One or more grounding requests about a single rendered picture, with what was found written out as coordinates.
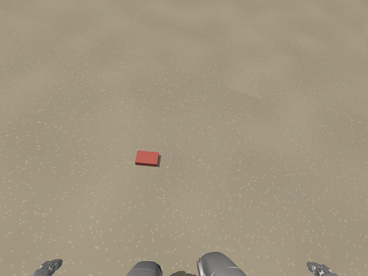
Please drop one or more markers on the small box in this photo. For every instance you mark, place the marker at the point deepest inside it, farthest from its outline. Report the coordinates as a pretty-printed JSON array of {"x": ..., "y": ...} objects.
[{"x": 146, "y": 158}]

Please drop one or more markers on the left robot hand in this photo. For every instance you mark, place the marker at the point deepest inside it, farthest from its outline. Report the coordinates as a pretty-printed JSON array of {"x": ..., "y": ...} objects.
[{"x": 48, "y": 268}]

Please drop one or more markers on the right robot hand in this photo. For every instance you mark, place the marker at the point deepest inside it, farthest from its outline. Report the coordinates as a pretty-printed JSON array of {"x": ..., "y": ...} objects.
[{"x": 320, "y": 270}]

